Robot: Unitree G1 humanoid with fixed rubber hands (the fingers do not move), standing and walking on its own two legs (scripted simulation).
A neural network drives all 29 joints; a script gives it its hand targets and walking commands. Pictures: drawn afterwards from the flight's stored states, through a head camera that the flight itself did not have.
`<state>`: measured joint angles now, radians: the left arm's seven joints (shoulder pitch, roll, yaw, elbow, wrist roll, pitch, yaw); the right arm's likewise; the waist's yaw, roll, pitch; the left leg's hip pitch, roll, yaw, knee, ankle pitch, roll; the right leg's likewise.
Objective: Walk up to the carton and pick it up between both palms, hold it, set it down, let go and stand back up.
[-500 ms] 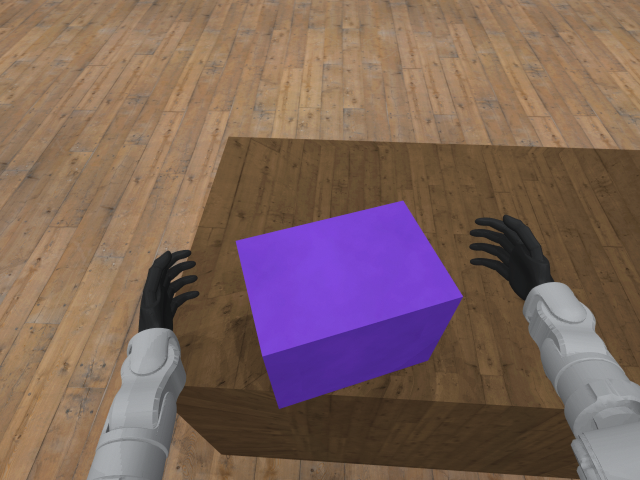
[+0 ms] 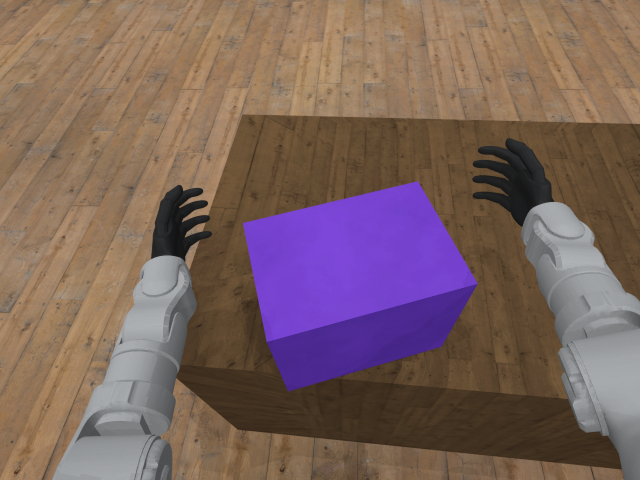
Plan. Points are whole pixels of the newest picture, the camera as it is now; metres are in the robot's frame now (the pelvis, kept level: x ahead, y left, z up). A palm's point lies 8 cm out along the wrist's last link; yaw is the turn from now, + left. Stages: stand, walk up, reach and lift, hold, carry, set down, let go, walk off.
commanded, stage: reach and lift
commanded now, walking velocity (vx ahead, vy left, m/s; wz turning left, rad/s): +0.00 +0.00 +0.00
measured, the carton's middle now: (350, 290) +0.41 +0.04 -0.06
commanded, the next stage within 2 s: none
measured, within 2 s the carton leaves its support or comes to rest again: neither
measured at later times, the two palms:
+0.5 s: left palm (198, 307) +0.34 +0.25 -0.04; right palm (486, 258) +0.47 -0.15 -0.03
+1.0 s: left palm (220, 302) +0.35 +0.22 -0.04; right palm (469, 259) +0.47 -0.13 -0.03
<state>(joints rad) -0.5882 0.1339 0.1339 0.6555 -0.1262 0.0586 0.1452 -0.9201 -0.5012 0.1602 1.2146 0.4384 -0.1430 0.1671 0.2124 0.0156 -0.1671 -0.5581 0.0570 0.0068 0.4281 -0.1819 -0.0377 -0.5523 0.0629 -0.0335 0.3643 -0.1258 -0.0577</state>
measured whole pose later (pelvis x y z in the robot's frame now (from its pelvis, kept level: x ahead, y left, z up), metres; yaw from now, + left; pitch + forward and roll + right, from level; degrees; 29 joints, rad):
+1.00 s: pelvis -0.02 +0.01 -0.03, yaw -1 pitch +30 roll -1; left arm -0.62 -0.06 0.28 0.94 0.02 -0.35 0.16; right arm -0.97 -0.34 0.02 1.45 0.17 -0.46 0.09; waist 0.22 0.02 -0.25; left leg -0.96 0.06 0.01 0.69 -0.26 -0.03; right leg -0.95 0.07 -0.02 0.62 -0.20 -0.05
